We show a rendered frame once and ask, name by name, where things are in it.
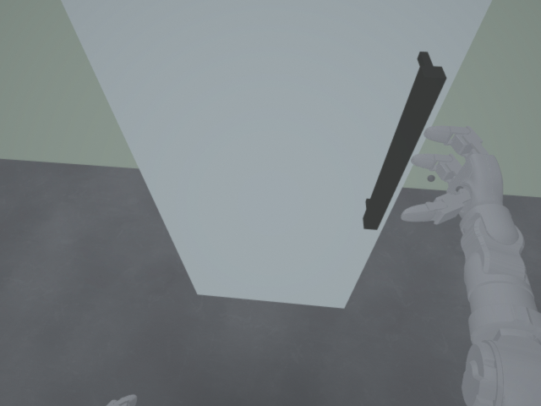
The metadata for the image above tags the right robot upper arm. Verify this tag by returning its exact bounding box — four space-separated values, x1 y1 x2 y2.
462 340 541 406

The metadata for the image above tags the handle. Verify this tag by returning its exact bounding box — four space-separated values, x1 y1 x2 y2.
363 52 446 230

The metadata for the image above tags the fridge door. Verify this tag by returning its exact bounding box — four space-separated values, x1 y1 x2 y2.
61 0 492 309

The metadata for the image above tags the robot right hand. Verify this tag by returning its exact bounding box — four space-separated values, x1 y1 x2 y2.
401 126 503 225

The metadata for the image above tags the right robot forearm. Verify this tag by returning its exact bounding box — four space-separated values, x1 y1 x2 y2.
460 204 541 351

